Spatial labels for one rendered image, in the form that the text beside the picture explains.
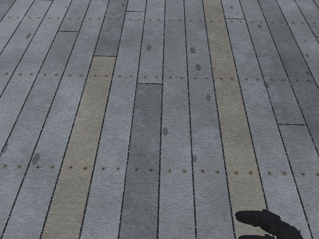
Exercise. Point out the robot right hand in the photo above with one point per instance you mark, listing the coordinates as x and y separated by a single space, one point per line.
269 222

